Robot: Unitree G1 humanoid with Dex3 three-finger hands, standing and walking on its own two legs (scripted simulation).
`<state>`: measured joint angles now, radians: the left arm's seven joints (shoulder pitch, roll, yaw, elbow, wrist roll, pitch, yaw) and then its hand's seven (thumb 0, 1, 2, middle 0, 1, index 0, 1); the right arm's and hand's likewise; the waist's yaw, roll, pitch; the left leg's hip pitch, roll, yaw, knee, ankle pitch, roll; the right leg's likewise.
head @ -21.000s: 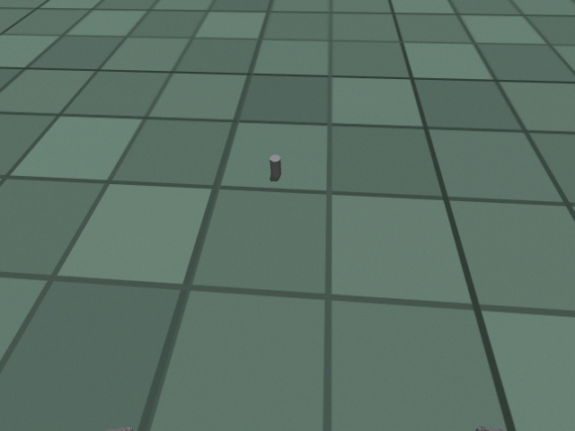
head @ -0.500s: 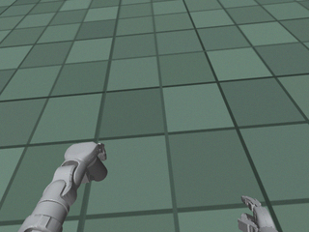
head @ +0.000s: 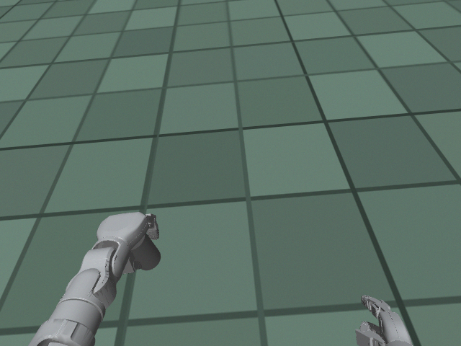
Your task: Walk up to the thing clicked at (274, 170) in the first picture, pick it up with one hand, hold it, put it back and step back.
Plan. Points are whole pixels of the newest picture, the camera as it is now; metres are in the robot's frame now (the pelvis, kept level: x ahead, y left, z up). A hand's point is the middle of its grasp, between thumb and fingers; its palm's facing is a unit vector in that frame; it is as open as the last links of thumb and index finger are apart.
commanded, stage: crouch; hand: left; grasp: from above
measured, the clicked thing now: (140, 248) +0.31 +0.22 -0.07
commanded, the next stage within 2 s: lower in 2.00 s
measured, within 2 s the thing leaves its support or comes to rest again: neither
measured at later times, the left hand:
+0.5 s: hand (143, 266) +0.29 +0.23 -0.13, palm faces -0.46 +0.00 -0.89, open 8.5 cm
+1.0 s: hand (170, 276) +0.35 +0.24 -0.38, palm faces -0.46 +0.01 -0.89, open 8.4 cm
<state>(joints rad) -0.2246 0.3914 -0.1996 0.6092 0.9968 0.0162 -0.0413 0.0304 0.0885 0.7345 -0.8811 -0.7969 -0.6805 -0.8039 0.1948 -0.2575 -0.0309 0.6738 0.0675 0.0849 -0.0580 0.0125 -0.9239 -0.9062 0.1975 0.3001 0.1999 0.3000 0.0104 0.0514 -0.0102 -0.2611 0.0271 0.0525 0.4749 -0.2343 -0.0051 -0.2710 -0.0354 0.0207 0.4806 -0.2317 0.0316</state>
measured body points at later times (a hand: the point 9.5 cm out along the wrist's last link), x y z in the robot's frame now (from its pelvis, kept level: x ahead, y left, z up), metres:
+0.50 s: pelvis -0.01 +0.00 -0.04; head +0.05 +0.00 +0.41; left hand +0.31 +0.23 -0.08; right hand +0.11 -0.27 -0.15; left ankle +0.01 +0.12 -0.74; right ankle +0.01 -0.14 -0.74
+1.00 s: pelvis -0.07 +0.01 -0.24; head +0.12 +0.02 +0.17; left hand +0.37 +0.23 -0.33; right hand -0.03 -0.27 -0.37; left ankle +0.01 +0.12 -0.74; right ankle +0.01 -0.14 -0.74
